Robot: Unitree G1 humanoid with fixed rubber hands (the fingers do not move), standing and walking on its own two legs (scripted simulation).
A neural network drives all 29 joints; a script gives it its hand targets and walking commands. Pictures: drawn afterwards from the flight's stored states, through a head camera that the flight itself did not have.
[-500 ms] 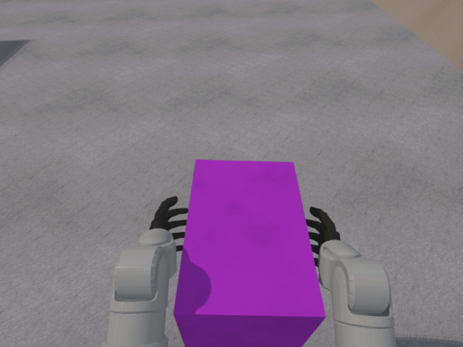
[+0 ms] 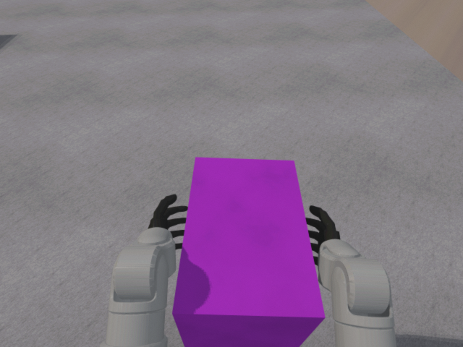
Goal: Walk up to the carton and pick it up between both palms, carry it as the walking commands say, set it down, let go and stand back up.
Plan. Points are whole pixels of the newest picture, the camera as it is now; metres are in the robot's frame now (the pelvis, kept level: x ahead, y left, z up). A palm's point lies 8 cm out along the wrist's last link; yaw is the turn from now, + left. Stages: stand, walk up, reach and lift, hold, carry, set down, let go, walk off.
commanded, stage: carry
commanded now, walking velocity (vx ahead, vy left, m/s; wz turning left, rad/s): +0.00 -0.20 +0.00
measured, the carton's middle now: (241, 260) +0.29 -0.01 +0.01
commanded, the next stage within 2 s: none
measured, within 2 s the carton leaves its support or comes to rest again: neither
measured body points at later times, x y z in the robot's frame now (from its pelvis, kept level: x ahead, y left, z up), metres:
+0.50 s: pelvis -0.09 -0.13 +0.00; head -0.08 -0.13 +0.45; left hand +0.21 -0.01 +0.08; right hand +0.19 -0.27 +0.06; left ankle -0.10 -0.03 -0.70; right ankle -0.02 -0.21 -0.72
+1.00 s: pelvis -0.15 -0.20 +0.02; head -0.17 -0.20 +0.47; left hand +0.13 -0.06 +0.09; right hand +0.12 -0.33 +0.09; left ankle -0.15 -0.08 -0.71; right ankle -0.02 -0.23 -0.72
